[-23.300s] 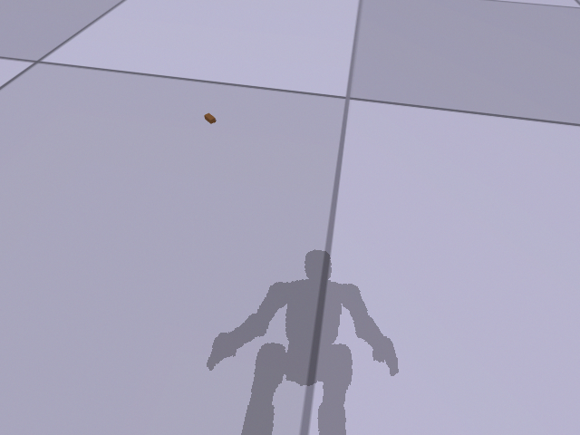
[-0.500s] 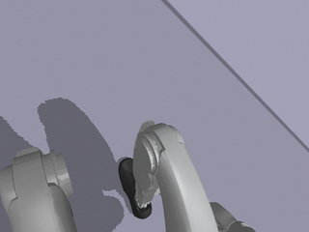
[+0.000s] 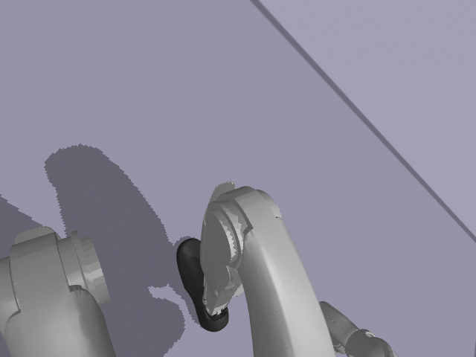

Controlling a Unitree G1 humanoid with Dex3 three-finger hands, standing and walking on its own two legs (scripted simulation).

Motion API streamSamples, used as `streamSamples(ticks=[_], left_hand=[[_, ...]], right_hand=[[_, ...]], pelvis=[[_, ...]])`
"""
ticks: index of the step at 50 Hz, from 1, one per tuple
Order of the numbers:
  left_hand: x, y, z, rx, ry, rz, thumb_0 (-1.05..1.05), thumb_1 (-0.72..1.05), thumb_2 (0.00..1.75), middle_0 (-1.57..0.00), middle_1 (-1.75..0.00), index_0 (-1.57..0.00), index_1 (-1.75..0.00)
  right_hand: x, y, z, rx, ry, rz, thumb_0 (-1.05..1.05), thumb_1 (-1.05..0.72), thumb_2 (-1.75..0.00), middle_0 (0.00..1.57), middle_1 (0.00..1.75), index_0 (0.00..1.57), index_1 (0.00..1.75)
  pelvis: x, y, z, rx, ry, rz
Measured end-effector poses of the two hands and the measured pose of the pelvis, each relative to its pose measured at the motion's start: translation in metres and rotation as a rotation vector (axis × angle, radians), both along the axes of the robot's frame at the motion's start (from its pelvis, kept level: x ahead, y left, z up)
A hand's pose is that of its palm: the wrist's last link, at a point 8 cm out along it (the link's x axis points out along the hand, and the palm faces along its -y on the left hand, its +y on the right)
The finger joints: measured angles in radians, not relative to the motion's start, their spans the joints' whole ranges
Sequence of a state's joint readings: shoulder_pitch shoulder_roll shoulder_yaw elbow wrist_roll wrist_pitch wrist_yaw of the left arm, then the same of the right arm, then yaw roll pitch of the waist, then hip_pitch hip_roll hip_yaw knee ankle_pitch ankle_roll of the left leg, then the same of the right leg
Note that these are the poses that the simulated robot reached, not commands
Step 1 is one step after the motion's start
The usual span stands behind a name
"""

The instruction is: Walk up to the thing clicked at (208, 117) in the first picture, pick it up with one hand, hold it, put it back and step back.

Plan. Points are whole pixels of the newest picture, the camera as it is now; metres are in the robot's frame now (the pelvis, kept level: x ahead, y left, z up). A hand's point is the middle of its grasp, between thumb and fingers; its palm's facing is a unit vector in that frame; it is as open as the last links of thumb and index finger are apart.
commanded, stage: close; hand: left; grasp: from above
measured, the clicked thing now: out of the picture +0.42 +0.37 -0.28
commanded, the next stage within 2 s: settle in 1.50 s
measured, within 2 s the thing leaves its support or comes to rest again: leaves its support in 1.94 s
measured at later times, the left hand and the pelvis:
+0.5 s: hand out of the picture +0.41 +0.35 -0.25, palm faces -0.42 -0.16 -0.89, open 10.3 cm; pelvis +0.00 +0.00 +0.00, yaw -1 degrees
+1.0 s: hand out of the picture +0.41 +0.35 -0.25, palm faces -0.43 -0.18 -0.88, open 7.6 cm; pelvis -0.01 +0.00 +0.00, yaw -1 degrees
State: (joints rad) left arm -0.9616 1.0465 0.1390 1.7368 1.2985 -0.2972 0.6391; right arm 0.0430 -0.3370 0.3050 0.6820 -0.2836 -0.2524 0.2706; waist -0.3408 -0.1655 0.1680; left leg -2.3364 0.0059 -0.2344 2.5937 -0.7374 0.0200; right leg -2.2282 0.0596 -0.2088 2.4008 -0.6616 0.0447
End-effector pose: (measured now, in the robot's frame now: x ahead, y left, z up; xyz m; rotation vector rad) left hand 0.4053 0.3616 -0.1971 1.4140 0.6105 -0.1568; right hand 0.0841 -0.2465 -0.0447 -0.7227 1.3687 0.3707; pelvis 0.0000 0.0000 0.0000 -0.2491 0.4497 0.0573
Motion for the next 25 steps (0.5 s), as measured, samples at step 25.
streamSamples(ticks=[25], left_hand=[[0.005, -0.006, 0.004, -0.003, -0.047, -0.035, 0.0, 0.08, 0.51, -0.56, -0.58, -0.56, -0.57]], right_hand=[[-0.003, -0.002, 0.011, -0.03, -0.018, 0.024, 0.0, -0.89, -0.89, 0.2, 0.3, 0.2, 0.3]], pelvis=[[-0.004, 0.001, 0.002, -0.013, -0.014, -0.013]])
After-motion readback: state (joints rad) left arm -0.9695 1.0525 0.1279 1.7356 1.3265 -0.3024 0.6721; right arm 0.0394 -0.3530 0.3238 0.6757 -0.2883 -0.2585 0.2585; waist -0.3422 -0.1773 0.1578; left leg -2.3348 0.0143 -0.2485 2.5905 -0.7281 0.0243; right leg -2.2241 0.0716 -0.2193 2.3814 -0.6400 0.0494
